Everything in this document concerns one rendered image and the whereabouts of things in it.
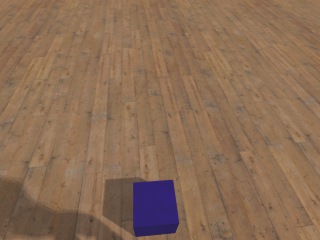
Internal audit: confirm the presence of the carton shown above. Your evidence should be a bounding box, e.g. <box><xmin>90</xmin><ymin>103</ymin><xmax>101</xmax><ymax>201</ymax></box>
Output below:
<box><xmin>133</xmin><ymin>180</ymin><xmax>179</xmax><ymax>237</ymax></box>

